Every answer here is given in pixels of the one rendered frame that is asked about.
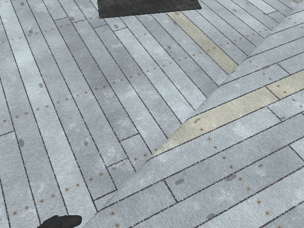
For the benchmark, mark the left robot hand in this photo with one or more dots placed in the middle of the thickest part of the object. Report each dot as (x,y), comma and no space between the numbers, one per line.
(65,221)

